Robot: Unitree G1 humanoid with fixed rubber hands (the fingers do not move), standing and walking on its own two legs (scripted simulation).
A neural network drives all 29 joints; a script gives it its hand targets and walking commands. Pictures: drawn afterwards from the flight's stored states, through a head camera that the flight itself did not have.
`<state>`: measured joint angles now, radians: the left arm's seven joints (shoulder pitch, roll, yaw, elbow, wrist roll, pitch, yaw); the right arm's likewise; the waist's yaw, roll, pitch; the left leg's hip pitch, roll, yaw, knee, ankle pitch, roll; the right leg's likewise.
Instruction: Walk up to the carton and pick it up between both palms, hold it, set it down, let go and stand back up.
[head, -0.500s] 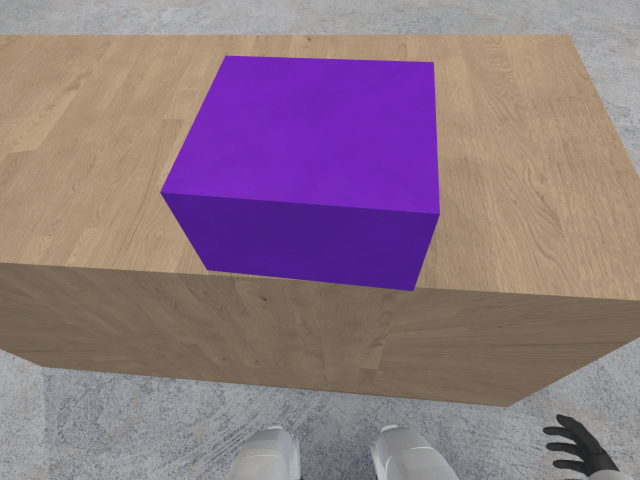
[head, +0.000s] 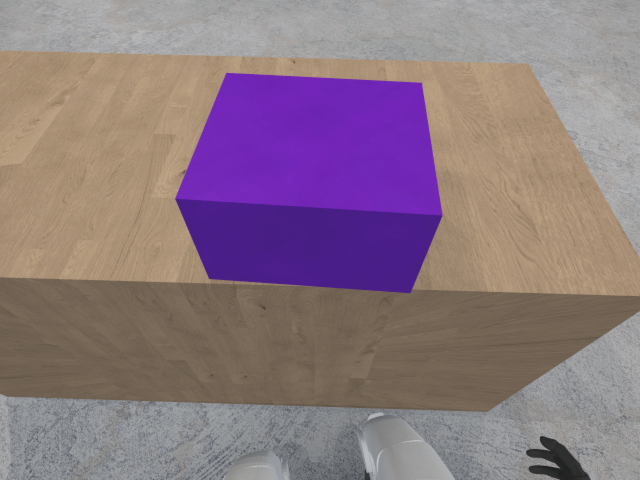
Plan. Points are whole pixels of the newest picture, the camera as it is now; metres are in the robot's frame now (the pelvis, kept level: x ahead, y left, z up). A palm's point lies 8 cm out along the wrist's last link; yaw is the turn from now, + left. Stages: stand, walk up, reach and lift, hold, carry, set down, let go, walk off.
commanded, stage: walk up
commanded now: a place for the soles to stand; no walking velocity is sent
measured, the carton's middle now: (316, 180) +0.49 +0.00 +0.06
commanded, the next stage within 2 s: none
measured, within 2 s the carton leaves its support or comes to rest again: neither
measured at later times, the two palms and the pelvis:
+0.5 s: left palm out of the picture +0.07 +0.30 -0.11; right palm out of the picture +0.08 -0.33 -0.12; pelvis +0.00 -0.01 -0.01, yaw -1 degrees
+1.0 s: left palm out of the picture +0.08 +0.28 -0.10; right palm out of the picture +0.07 -0.34 -0.12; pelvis +0.00 -0.04 +0.00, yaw -3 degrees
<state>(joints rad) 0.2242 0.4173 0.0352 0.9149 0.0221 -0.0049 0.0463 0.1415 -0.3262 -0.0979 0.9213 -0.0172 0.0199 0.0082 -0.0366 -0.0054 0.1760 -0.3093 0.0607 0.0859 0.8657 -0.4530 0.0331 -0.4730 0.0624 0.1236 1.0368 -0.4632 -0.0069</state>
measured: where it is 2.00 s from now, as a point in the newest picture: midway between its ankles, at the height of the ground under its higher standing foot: outside the picture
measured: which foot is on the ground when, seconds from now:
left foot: down 0.00-0.12, up 0.14-0.44, down 0.46-1.00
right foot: up 0.00-0.08, down 0.10-0.50, up 0.52-0.86, down 0.88-1.00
